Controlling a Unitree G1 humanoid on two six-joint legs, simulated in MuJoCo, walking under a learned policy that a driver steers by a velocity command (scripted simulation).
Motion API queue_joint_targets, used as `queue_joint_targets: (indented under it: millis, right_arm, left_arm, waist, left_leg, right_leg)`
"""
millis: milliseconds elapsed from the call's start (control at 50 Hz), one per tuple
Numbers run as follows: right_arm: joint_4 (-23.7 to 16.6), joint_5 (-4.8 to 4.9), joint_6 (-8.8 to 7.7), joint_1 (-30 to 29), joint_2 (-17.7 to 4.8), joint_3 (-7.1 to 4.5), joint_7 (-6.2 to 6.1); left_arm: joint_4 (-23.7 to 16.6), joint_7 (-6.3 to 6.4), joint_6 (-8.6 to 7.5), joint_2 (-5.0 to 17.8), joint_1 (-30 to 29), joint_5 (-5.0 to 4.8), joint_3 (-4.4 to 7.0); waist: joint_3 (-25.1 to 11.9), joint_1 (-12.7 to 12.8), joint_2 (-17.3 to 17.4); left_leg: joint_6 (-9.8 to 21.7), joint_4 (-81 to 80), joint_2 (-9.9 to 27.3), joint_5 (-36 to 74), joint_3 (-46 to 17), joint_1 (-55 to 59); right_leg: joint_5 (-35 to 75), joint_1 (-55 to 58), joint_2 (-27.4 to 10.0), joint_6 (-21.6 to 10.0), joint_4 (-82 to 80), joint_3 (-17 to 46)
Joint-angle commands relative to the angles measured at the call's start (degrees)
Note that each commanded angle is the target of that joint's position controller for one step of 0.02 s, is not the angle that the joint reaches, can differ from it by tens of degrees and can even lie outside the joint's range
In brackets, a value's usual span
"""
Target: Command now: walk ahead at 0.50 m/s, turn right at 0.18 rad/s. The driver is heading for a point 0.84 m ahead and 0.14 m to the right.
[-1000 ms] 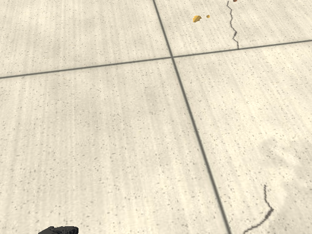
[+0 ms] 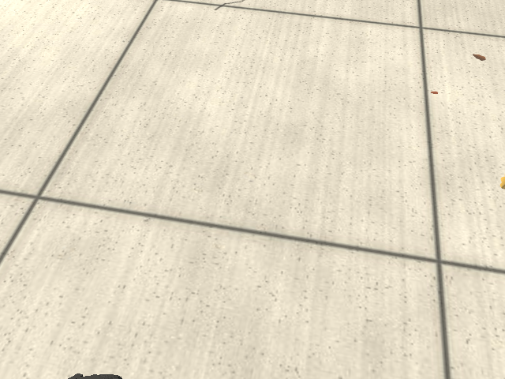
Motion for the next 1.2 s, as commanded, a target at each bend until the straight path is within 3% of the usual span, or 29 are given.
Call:
queue_joint_targets:
  millis: [20,40,60,80,100,120,140,200,300,400,460,500,520,540,560,580,600,660,760,840,920,980,1000,1020,1040,1060,1080,1120,1200]
  right_arm:
    - [-3.70,-0.87,0.16,-1.69,-7.89,-1.38,-0.76]
    - [-5.17,-1.20,-0.90,4.88,-3.49,0.00,-0.22]
    - [-4.84,-0.90,-2.20,3.79,-3.52,0.49,0.21]
    - [-6.51,0.97,-3.40,-1.27,-7.07,-0.19,0.87]
    - [-7.69,1.46,-4.15,-5.88,-7.41,-0.04,1.07]
    - [-8.29,0.41,-4.47,-8.16,-7.17,-0.17,0.98]
    - [-8.48,-0.73,-4.28,-7.91,-7.31,-0.60,0.68]
    - [-9.02,-1.40,-3.12,-6.27,-5.30,-0.39,0.22]
    - [-12.21,-1.14,-2.96,-16.13,-2.81,0.55,-0.08]
    - [-14.41,0.08,-4.05,-23.00,-3.73,0.32,1.19]
    - [-13.93,0.34,-4.86,-19.99,-5.73,-0.57,1.58]
    - [-11.64,-0.95,-5.40,-9.10,-8.40,-1.84,1.07]
    - [-10.76,-1.35,-5.10,-0.17,-11.67,-2.52,0.70]
    - [-7.57,-1.22,-4.23,2.75,-15.03,-3.62,1.50]
    - [-8.70,0.01,-4.13,0.87,-8.81,-2.35,1.74]
    - [-8.86,0.14,-3.92,-1.55,-5.89,-1.52,1.61]
    - [-9.07,-0.46,-3.68,-3.99,-5.60,-1.10,1.75]
    - [-8.03,-0.84,-3.67,-6.12,-4.15,-0.48,1.89]
    - [-5.91,0.20,-3.28,-4.38,-7.77,-1.40,1.41]
    - [-3.84,0.89,-2.46,-1.00,-9.22,-1.52,1.30]
    - [-1.88,1.34,-1.41,1.25,-10.18,-1.71,1.08]
    - [-1.50,1.27,-0.60,0.72,-9.61,-1.25,0.64]
    - [-2.97,0.10,-0.79,0.20,-6.79,0.09,0.57]
    - [-4.08,0.16,-1.77,6.92,-0.44,2.04,0.65]
    - [-3.09,1.25,-2.44,4.52,-5.71,0.79,0.72]
    - [-4.47,2.39,-2.66,-0.05,-8.54,-0.23,0.90]
    - [-4.96,2.07,-2.47,-2.57,-8.12,-0.18,0.75]
    - [-4.70,1.20,-1.18,-2.72,-6.79,-0.57,0.60]
    - [-4.75,0.65,0.85,-2.87,-3.76,-0.39,0.20]
  left_arm:
    - [0.21,0.20,-0.48,11.56,14.01,0.20,4.03]
    - [0.75,0.37,-0.08,17.04,20.20,0.55,5.55]
    - [1.76,0.08,0.33,13.27,21.62,-0.94,4.69]
    - [0.76,0.29,0.52,10.83,17.88,-1.12,3.86]
    - [-0.71,0.57,0.88,9.47,14.26,-0.42,3.49]
    - [-1.37,0.64,1.11,8.38,11.61,0.05,3.05]
    - [-2.00,0.85,1.01,7.28,10.22,0.53,2.58]
    - [-2.72,1.50,1.17,8.36,10.00,0.24,2.93]
    - [-1.97,3.02,1.81,10.59,14.13,-0.85,3.90]
    - [-1.04,3.71,3.34,10.11,18.98,-1.30,3.93]
    - [-1.60,3.98,3.88,10.26,17.83,-0.84,4.17]
    - [-2.36,3.60,3.67,6.56,17.05,-0.09,2.89]
    - [-3.47,3.59,3.40,3.45,18.35,1.31,1.70]
    - [-3.97,3.34,2.62,1.74,27.45,-1.01,1.10]
    - [-2.32,3.44,2.49,7.79,25.06,-1.74,2.07]
    - [-3.35,3.28,2.54,9.91,17.90,-1.40,2.68]
    - [-4.20,3.30,2.49,8.85,14.29,-0.71,2.51]
    - [-5.21,2.60,2.37,6.14,12.86,-0.08,2.30]
    - [-7.40,2.03,2.19,2.90,6.08,0.54,0.78]
    - [-8.88,1.33,1.62,3.22,-0.60,-0.01,0.57]
    - [-10.86,0.52,1.19,4.86,-4.12,-0.40,1.08]
    - [-7.74,0.99,1.03,8.81,7.40,0.24,3.29]
    - [-6.19,1.70,1.12,12.93,17.59,1.00,4.61]
    - [-5.25,1.79,1.73,17.58,21.39,1.24,5.65]
    - [-5.08,1.73,1.85,12.40,22.61,0.65,4.38]
    - [-5.01,1.80,1.72,10.31,19.42,0.44,3.57]
    - [-5.32,1.70,1.57,8.71,15.48,0.65,3.01]
    - [-5.18,1.37,0.85,5.74,10.38,1.34,2.29]
    - [-2.85,1.46,-0.68,6.57,8.93,1.74,2.94]
  waist:
    - [-11.84,9.50,4.15]
    - [-19.49,7.44,-8.88]
    - [-21.04,8.43,-12.94]
    - [-12.71,8.87,-8.38]
    - [-7.12,8.28,-2.74]
    - [-2.34,6.52,1.07]
    - [-1.58,4.68,0.89]
    - [-1.67,2.65,-2.12]
    - [-0.40,5.74,-2.10]
    - [-0.52,8.01,-3.08]
    - [-1.20,5.43,-5.13]
    - [-8.87,0.18,-3.75]
    - [-16.92,-2.44,4.45]
    - [-19.28,2.11,24.48]
    - [-13.02,0.24,14.51]
    - [-5.99,-1.02,8.43]
    - [-2.91,-0.05,4.14]
    - [-0.73,2.84,7.12]
    - [0.14,1.72,6.09]
    - [0.99,-0.71,6.37]
    - [1.95,-0.39,7.00]
    - [-4.73,6.33,5.73]
    - [-12.76,10.69,0.86]
    - [-19.78,8.42,-14.12]
    - [-18.82,10.69,-9.79]
    - [-10.77,10.04,-6.87]
    - [-6.91,8.18,-4.12]
    - [-2.42,4.61,-4.75]
    - [0.67,2.07,-2.13]
  left_leg:
    - [3.21,23.88,11.96,51.39,0.31,-5.63]
    - [-1.85,46.16,3.41,26.57,3.63,-28.39]
    - [-2.91,55.06,-0.77,-6.90,-1.41,-40.96]
    - [-1.83,58.47,2.93,-4.60,-4.24,-47.48]
    - [-1.18,56.32,5.48,-0.03,-3.07,-47.58]
    - [-1.33,51.14,7.31,2.99,-2.15,-46.09]
    - [-1.71,46.74,8.99,5.35,-2.25,-42.35]
    - [-4.10,39.86,9.28,7.28,-0.64,-38.28]
    - [-6.64,20.40,6.57,23.79,0.37,-35.43]
    - [-6.23,9.94,3.60,26.48,-0.66,-31.54]
    - [-3.98,6.76,3.70,21.05,-0.84,-27.03]
    - [0.74,5.66,8.21,22.06,-2.59,-9.15]
    - [4.54,6.76,18.04,21.57,-14.21,5.34]
    - [13.92,0.91,28.14,9.09,-40.31,17.06]
    - [12.40,-1.51,26.62,-1.87,-40.58,13.08]
    - [9.99,-1.86,23.66,0.38,-30.54,6.48]
    - [9.15,-3.11,21.11,7.48,-24.48,0.26]
    - [9.10,-6.58,16.78,20.18,-15.26,-7.90]
    - [10.11,-10.05,15.91,26.73,-7.45,-10.65]
    - [8.30,-9.67,14.94,25.99,-3.47,-11.02]
    - [6.76,-6.77,18.05,26.95,-4.63,-5.68]
    - [3.61,7.90,14.57,41.65,-1.29,-7.43]
    - [1.29,23.90,11.32,31.32,1.12,-17.35]
    - [-2.41,44.26,2.35,-2.73,3.79,-39.40]
    - [-2.21,52.25,3.61,-9.57,-3.78,-45.57]
    - [-1.67,53.87,5.98,-4.90,-3.96,-48.81]
    - [-1.75,51.84,8.44,-0.06,-2.54,-47.14]
    - [-2.31,47.70,11.21,5.89,-2.68,-42.05]
    - [-4.02,43.26,10.55,11.03,-3.01,-39.36]
  right_leg:
    - [0.97,23.57,-2.03,-6.01,1.06,4.11]
    - [-4.75,45.64,-14.96,-15.75,-0.37,29.24]
    - [-15.49,51.76,-18.52,-18.37,-10.10,46.19]
    - [-22.31,46.51,-17.54,-15.43,-11.83,41.55]
    - [-20.66,38.30,-15.38,-13.56,-12.74,34.66]
    - [-15.25,29.90,-13.23,-12.72,-14.10,29.64]
    - [-9.76,25.12,-11.36,-12.04,-15.18,26.50]
    - [0.35,18.97,-8.64,-12.82,-16.97,21.37]
    - [2.23,15.17,-4.58,-9.73,-16.35,15.78]
    - [-1.93,19.74,-5.89,-8.15,-11.29,20.98]
    - [-0.64,23.53,-7.63,-6.75,-6.25,25.02]
    - [3.94,20.22,-3.49,-3.92,6.70,21.07]
    - [-10.13,12.07,1.37,-1.78,22.93,15.14]
    - [-33.56,-7.79,6.69,1.11,38.40,10.38]
    - [-31.19,-13.83,2.54,1.47,43.91,12.88]
    - [-25.64,-14.99,0.88,1.58,44.37,11.77]
    - [-22.01,-13.38,-0.82,1.86,42.80,9.95]
    - [-17.72,-8.83,-4.07,2.50,35.09,7.35]
    - [-8.32,-7.60,-5.11,4.10,19.35,4.07]
    - [1.30,-2.14,-2.89,4.05,7.82,2.12]
    - [-2.19,-0.87,-1.91,1.70,2.76,2.17]
    - [-3.41,18.33,0.40,-1.72,-1.65,0.11]
    - [-1.59,34.54,-8.87,-5.33,-0.04,9.62]
    - [-11.44,52.27,-22.57,-13.46,-4.53,33.75]
    - [-19.53,49.85,-22.58,-13.17,-9.03,39.99]
    - [-19.14,43.24,-20.96,-10.83,-10.28,31.83]
    - [-15.61,36.22,-18.47,-9.36,-11.76,25.32]
    - [-9.16,26.02,-14.95,-8.04,-15.93,16.70]
    - [11.62,19.53,-13.95,-8.85,-18.98,6.78]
